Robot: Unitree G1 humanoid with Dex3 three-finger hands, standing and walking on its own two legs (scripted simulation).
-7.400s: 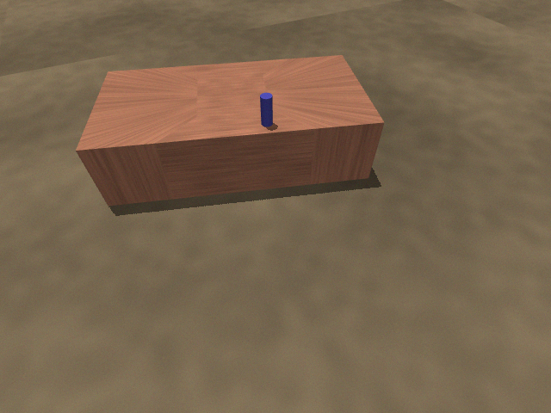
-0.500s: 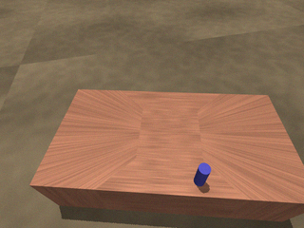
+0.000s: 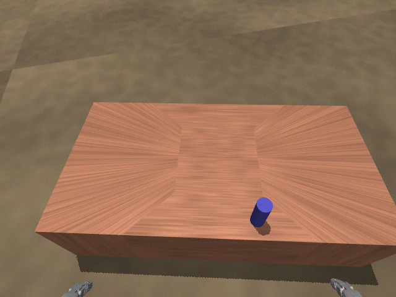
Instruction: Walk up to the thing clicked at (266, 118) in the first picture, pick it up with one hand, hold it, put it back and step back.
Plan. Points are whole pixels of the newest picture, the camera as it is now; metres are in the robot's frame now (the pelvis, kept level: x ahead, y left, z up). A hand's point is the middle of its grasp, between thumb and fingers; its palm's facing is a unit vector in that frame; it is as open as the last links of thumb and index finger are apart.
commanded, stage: go down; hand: right
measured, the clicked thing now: (260, 213) +0.41 -0.18 -0.34
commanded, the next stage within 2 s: none
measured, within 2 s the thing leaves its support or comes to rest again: neither
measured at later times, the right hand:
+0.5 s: hand (335, 296) +0.15 -0.27 -0.15, palm faces +0.03 +0.95 -0.31, open 16.9 cm
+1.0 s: hand (339, 290) +0.16 -0.28 -0.14, palm faces +0.07 +0.95 -0.29, open 17.5 cm
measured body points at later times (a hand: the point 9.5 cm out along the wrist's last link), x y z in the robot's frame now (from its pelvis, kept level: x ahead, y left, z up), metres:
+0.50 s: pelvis +0.00 +0.01 -0.02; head +0.06 +0.00 +0.42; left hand +0.13 +0.28 -0.12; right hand +0.15 -0.32 -0.13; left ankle -0.03 +0.15 -0.74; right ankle +0.04 -0.11 -0.74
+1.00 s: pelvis +0.01 +0.01 -0.04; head +0.07 +0.00 +0.40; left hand +0.16 +0.28 -0.13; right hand +0.15 -0.33 -0.12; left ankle -0.03 +0.15 -0.74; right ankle +0.04 -0.11 -0.74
